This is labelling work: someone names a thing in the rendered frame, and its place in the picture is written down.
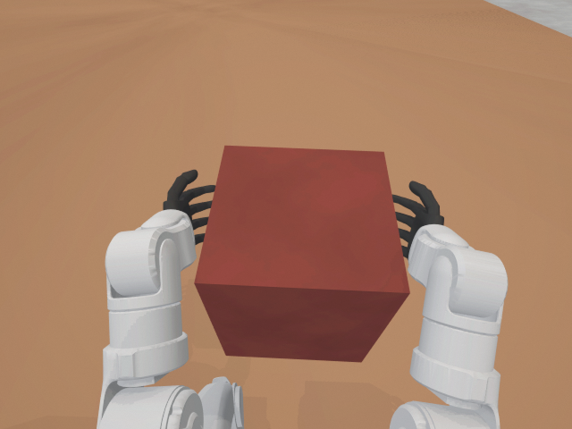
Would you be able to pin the right robot hand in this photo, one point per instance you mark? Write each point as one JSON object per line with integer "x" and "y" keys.
{"x": 427, "y": 214}

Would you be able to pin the left robot hand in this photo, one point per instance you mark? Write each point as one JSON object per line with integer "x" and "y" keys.
{"x": 179, "y": 200}

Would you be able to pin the left robot forearm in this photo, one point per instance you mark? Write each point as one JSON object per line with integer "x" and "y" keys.
{"x": 143, "y": 278}

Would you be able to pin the right robot forearm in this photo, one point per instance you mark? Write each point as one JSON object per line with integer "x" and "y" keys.
{"x": 464, "y": 297}

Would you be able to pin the right robot upper arm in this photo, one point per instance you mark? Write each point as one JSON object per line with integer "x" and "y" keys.
{"x": 422, "y": 415}

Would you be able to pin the left robot upper arm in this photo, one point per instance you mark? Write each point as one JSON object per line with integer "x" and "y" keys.
{"x": 159, "y": 407}

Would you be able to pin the carton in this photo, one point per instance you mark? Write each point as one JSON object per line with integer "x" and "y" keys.
{"x": 301, "y": 257}

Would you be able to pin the left robot thigh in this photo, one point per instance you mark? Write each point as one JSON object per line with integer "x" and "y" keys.
{"x": 222, "y": 406}

